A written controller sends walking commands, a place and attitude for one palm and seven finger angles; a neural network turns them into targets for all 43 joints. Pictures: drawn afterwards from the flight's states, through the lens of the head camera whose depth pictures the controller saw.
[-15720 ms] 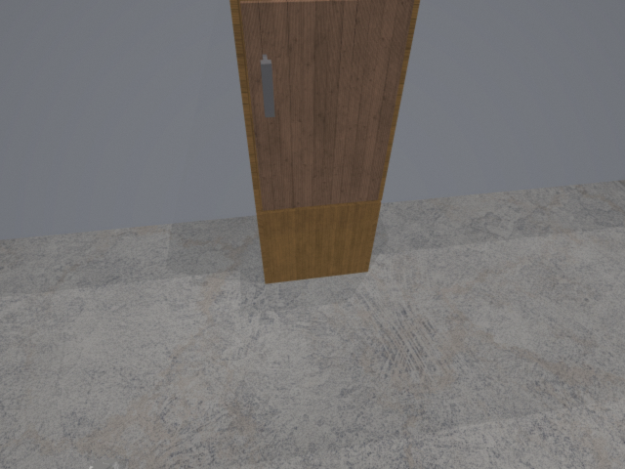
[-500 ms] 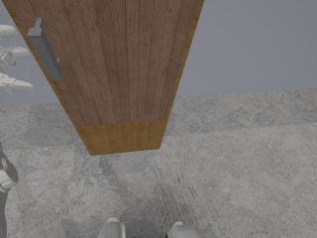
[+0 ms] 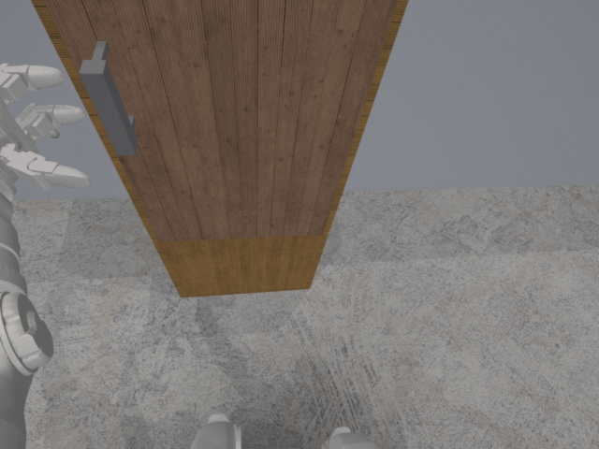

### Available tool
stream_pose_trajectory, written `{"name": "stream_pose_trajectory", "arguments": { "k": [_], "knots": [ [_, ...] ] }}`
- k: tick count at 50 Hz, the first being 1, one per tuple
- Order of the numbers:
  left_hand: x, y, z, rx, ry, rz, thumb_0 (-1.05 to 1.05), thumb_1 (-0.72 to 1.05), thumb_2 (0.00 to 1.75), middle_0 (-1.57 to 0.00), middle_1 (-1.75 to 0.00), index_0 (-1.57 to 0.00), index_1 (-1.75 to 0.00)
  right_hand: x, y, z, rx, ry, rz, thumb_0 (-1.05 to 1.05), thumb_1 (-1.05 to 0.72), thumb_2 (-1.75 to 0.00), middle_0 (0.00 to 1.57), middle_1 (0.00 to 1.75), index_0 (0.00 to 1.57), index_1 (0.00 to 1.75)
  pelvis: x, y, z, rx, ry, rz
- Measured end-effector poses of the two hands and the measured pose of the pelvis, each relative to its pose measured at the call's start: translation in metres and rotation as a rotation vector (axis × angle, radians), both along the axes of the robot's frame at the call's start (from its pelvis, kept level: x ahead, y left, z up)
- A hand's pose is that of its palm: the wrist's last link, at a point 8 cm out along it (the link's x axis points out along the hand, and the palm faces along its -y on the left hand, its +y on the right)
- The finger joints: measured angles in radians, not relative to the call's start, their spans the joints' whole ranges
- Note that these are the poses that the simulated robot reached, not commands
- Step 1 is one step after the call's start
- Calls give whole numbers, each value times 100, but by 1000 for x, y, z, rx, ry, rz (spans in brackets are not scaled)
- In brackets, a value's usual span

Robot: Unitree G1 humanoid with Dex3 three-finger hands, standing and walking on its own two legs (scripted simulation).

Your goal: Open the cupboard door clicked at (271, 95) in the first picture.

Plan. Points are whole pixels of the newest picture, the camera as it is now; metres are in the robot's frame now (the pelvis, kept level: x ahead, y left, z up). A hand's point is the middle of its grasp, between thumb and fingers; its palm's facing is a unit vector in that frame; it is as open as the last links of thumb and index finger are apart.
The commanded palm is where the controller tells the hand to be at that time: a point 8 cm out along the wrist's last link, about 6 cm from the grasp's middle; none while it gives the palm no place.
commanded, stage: move the hooked fingers beside the handle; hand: left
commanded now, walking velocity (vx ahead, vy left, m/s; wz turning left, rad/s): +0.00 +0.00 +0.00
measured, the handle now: (115, 101) +0.53 +0.23 +0.12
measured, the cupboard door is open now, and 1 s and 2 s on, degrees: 0 0 1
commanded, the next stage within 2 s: slide the fingers in behind the handle in 0.22 s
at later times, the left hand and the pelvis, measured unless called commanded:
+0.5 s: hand (58, 134) +0.47 +0.28 +0.12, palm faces +0.05 -1.00 +0.02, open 14.0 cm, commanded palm +0.45 +0.32 +0.12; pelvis +0.00 -0.01 +0.00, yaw -1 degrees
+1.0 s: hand (100, 130) +0.48 +0.23 +0.12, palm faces +0.05 -1.00 +0.01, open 14.0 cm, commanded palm +0.45 +0.28 +0.12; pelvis +0.00 -0.01 +0.00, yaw +0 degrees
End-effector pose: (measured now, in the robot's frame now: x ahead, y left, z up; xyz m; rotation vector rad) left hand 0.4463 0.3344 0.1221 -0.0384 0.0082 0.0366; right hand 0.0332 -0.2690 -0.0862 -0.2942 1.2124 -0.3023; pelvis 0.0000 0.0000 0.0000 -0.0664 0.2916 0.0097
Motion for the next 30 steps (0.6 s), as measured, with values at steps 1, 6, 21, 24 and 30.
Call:
{"name": "stream_pose_trajectory", "arguments": {
  "k": [1, 6, 21, 24, 30],
  "knots": [
    [1, -1, -1, -4, 1, 5, -1, -50, 30, -30, -120, -30, -120, 1, 0, 0, 0, -7, 1, 0, -90, -89, 20, 30, 20, 30, 0, 0, 0, 1, 0, -1],
    [5, -1, -3, 15, 21, 31, -1, -50, 30, -30, -120, -30, -120, 1, -1, 0, 1, -17, -3, 0, -90, -89, 20, 30, 20, 30, -2, -2, -2, 2, 4, -3],
    [3, 1, 0, 11, 28, 11, -1, -50, 30, -30, -120, -30, -120, -32, -7, -2, 4, 78, -53, 0, -90, -89, 20, 30, 20, 30, 0, -6, -1, 3, 4, -7],
    [2, -1, -2, 14, 11, 13, -1, -50, 30, -30, -120, -30, -120, -33, -8, -1, -1, 78, -55, 0, -90, -89, 20, 30, 20, 30, 0, -6, -1, 3, 4, -9],
    [4, -11, -3, 8, -13, 1, -1, -50, 30, -30, -120, -30, -120, -28, -8, 0, -6, 60, -50, 0, -90, -89, 20, 30, 20, 30, -1, -5, -1, 1, 1, -6]
  ]
}}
